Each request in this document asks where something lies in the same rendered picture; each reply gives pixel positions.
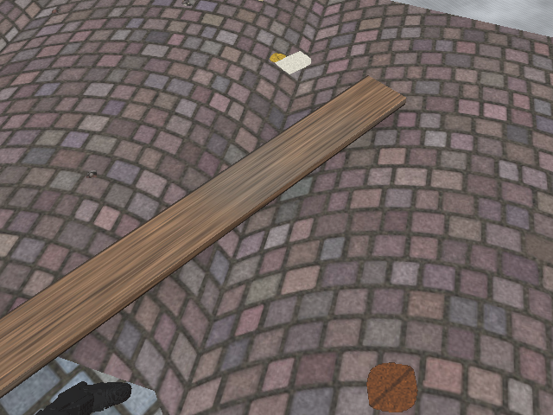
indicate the left robot hand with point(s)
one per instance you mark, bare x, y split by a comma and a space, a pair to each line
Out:
83, 399

